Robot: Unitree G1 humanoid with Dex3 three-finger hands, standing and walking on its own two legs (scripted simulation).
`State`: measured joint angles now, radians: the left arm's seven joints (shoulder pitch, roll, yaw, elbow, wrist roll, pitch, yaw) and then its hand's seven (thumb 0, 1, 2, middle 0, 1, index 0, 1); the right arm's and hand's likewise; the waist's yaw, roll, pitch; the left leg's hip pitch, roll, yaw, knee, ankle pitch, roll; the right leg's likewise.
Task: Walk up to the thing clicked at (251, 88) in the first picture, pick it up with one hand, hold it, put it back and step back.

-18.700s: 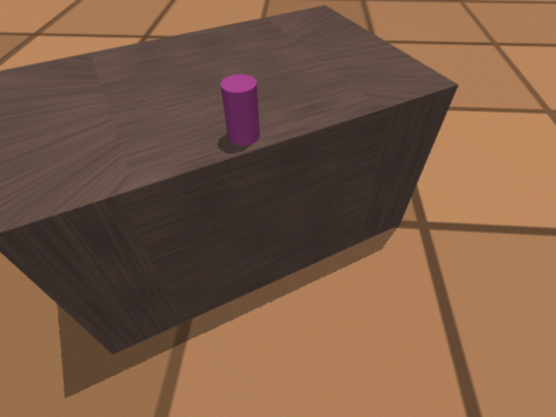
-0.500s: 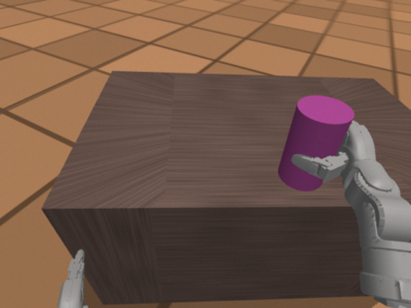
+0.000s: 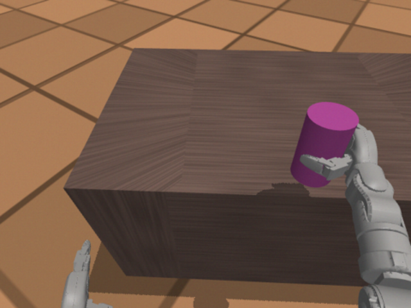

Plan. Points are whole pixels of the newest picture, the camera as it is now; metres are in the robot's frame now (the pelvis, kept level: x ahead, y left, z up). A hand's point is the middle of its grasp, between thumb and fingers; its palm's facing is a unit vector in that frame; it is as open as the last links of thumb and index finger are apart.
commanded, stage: crouch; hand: right
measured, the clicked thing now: (320, 146) +0.40 -0.19 +0.12
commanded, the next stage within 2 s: lower in 0.38 s
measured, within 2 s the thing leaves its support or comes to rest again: rests again in 1.18 s
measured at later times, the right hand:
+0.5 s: hand (315, 142) +0.44 -0.20 +0.09, palm faces +0.13 +0.99 -0.01, open 11.3 cm
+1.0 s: hand (307, 159) +0.44 -0.20 +0.03, palm faces +0.12 +0.99 +0.00, open 11.3 cm
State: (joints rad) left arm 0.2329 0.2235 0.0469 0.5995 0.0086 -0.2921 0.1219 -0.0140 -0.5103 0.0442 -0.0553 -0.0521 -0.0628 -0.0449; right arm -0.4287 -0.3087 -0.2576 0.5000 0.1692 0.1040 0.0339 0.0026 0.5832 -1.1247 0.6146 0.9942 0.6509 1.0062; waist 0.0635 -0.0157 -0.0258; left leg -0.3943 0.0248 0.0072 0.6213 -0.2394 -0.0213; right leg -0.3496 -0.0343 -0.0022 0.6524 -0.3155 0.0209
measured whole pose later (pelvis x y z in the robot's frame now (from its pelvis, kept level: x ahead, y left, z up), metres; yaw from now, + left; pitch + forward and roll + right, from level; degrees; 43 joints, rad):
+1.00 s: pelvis +0.01 -0.01 -0.02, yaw +1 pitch +10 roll +1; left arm 0.28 0.23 0.04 0.40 0.02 -0.19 0.06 -0.01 -0.54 0.06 -0.06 -0.04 -0.05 -0.05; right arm -0.57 -0.35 -0.35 0.92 0.11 -0.29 0.10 0.00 0.55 -1.09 0.61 0.98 0.65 0.99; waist 0.12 0.02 -0.06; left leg -0.66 0.01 -0.01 0.78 -0.30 -0.03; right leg -0.62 -0.05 -0.01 0.84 -0.40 0.01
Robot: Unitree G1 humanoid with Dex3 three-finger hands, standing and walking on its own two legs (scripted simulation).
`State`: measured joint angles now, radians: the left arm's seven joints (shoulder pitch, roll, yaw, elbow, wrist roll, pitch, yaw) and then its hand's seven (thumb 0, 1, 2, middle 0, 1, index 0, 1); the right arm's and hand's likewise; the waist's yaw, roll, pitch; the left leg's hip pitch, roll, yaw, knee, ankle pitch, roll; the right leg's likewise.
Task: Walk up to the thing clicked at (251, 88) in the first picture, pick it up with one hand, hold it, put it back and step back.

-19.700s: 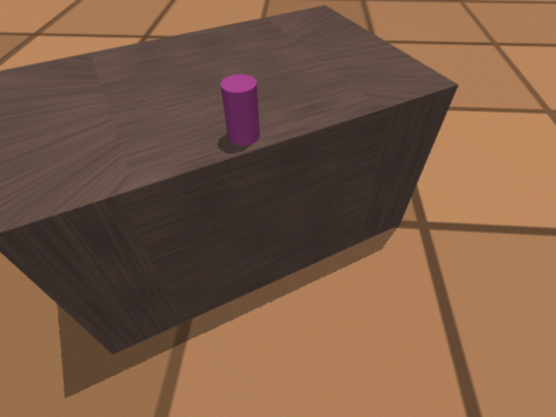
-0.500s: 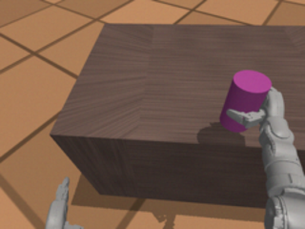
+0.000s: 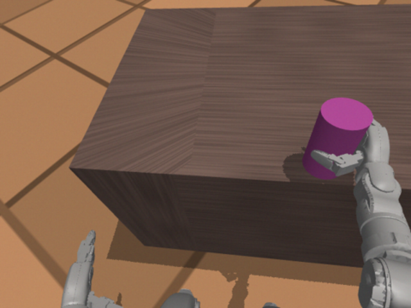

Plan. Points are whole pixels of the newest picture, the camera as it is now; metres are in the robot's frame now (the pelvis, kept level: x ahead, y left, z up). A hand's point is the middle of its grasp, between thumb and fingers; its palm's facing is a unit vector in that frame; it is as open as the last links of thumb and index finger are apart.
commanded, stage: lower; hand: right
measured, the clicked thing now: (332, 141) +0.44 -0.19 +0.05
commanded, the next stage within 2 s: loosen in 0.30 s
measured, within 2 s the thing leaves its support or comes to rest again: rests again in 0.18 s
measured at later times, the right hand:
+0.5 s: hand (336, 142) +0.44 -0.21 +0.04, palm faces +0.16 +0.99 +0.01, open 11.3 cm
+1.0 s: hand (340, 136) +0.45 -0.21 +0.05, palm faces +0.17 +0.99 +0.02, open 15.6 cm
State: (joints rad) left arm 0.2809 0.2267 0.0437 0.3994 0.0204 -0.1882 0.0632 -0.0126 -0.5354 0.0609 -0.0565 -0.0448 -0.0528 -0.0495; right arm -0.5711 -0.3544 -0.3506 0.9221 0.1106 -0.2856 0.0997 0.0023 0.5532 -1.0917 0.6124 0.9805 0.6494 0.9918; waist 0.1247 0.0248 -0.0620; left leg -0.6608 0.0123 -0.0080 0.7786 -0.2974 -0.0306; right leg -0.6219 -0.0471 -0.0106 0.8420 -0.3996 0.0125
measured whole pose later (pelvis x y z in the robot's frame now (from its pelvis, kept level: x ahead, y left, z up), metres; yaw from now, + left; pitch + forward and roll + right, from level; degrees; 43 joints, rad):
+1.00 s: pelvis -0.01 +0.00 -0.02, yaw -1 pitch +14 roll +1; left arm 0.39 0.25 0.05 0.19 0.03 -0.14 0.03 -0.01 -0.53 0.06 -0.06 -0.05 -0.06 -0.05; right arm -0.67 -0.38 -0.39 0.99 0.10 -0.35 0.11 -0.02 0.61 -0.19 0.44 0.34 0.45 0.33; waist 0.13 0.02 -0.11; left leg -0.82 0.02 0.00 0.92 -0.35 -0.03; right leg -0.79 -0.04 0.00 0.99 -0.45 0.01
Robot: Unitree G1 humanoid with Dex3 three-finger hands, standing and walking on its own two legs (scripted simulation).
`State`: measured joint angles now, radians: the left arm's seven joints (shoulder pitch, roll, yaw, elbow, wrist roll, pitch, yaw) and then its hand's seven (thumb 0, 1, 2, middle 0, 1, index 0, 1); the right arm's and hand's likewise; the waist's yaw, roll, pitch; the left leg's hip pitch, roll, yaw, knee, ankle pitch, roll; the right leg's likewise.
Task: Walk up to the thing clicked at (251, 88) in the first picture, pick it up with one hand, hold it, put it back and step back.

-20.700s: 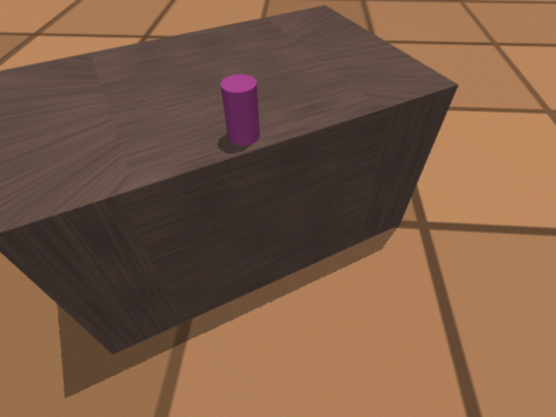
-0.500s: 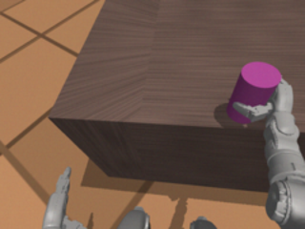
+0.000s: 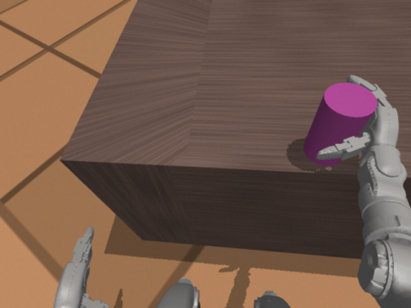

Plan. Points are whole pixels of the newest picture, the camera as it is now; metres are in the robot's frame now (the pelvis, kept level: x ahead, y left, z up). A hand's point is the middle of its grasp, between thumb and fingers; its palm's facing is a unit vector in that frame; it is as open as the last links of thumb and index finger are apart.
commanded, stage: withdraw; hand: right
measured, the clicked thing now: (335, 127) +0.46 -0.20 +0.06
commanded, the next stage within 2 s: rise in 0.34 s
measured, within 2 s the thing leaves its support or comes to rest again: neither
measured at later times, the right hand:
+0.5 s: hand out of the picture +0.46 -0.27 +0.19, palm faces +0.19 +0.98 -0.04, open 17.6 cm
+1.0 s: hand out of the picture +0.38 -0.34 +0.15, palm faces +0.42 +0.84 -0.35, open 17.6 cm
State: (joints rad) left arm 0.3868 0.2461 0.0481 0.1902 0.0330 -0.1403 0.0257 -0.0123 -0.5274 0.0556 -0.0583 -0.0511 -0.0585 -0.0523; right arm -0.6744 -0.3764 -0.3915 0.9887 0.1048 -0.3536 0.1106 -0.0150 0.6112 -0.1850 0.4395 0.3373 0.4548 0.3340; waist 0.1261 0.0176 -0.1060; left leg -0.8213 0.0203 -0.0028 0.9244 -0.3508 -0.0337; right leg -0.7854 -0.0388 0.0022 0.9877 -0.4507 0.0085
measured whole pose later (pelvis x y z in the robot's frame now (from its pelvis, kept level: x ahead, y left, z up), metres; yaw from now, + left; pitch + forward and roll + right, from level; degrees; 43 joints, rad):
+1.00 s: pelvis +0.06 -0.01 +0.05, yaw +0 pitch +6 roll +1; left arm 0.37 0.27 0.08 0.36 -0.05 -0.09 0.02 -0.01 -0.52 0.07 -0.06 -0.04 -0.05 -0.05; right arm -0.21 -0.50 -0.37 0.49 0.05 -0.04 -0.01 -0.01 0.59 -0.05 0.06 0.06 0.06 0.06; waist -0.01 -0.04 -0.10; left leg -0.39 0.02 0.00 0.57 -0.29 -0.04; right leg -0.35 -0.03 -0.01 0.63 -0.38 0.01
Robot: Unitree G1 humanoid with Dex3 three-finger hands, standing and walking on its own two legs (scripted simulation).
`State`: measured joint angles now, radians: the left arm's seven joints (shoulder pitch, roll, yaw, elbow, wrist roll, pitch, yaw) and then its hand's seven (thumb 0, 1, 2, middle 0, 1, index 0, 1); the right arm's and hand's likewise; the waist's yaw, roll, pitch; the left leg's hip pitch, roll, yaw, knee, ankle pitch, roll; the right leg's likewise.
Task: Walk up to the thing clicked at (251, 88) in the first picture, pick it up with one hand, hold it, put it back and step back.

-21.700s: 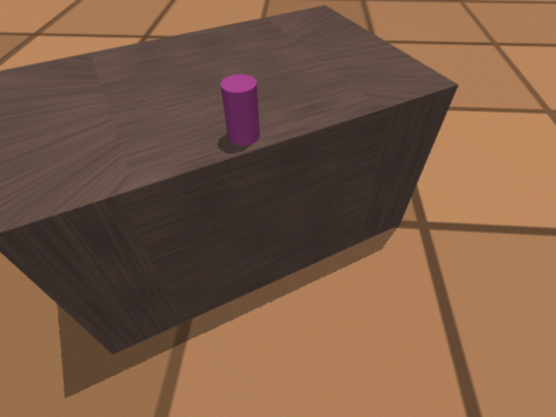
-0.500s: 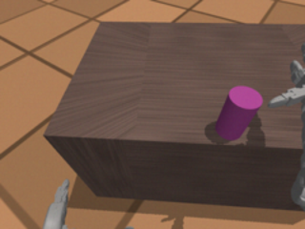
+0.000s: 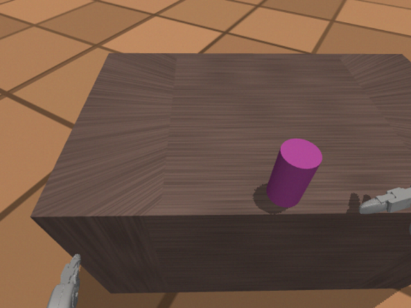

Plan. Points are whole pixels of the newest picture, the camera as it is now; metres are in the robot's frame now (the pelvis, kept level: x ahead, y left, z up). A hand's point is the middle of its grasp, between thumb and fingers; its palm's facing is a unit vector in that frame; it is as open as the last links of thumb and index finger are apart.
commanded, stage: sink last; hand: right
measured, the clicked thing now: (291, 174) +0.40 -0.19 +0.01
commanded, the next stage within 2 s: home in 0.76 s
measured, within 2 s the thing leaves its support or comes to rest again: neither
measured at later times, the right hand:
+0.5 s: hand (394, 288) +0.15 -0.25 +0.08, palm faces +0.42 +0.83 -0.38, open 17.5 cm
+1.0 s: hand (391, 303) +0.13 -0.26 +0.04, palm faces +0.39 +0.84 -0.39, open 17.5 cm
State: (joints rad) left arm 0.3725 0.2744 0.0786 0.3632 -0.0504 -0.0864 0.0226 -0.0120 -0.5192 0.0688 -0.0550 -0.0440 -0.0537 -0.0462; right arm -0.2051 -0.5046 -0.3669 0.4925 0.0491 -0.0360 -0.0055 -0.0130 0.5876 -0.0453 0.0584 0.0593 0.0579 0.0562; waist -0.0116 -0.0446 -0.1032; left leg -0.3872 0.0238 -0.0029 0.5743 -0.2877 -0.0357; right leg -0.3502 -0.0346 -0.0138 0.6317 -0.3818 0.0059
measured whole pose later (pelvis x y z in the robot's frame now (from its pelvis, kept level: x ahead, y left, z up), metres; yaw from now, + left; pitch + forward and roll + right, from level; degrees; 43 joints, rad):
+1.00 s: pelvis -0.03 +0.02 +0.01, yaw -2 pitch -2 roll +0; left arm 0.29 0.22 0.11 0.55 -0.02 -0.12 0.06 -0.01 -0.40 0.17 -0.09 -0.10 -0.09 -0.10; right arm 0.45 -0.29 -0.30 0.07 0.04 -0.22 -0.04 -0.01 0.56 -0.05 0.06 0.06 0.06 0.06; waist -0.04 -0.02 0.04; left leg -0.22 0.04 0.03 0.49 -0.23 -0.02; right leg -0.17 -0.02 0.02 0.48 -0.27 0.02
